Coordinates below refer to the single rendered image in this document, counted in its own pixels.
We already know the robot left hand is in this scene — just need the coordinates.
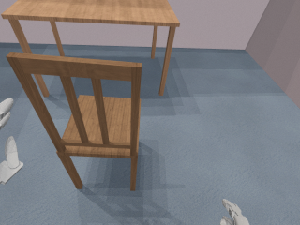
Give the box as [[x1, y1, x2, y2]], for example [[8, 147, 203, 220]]
[[0, 97, 23, 185]]

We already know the chair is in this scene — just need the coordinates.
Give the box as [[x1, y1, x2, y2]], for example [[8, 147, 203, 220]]
[[6, 52, 143, 191]]

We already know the robot right hand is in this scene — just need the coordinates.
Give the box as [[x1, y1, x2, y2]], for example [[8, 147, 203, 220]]
[[219, 199, 249, 225]]

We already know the table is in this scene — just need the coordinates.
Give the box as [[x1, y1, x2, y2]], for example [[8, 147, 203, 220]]
[[1, 0, 180, 98]]

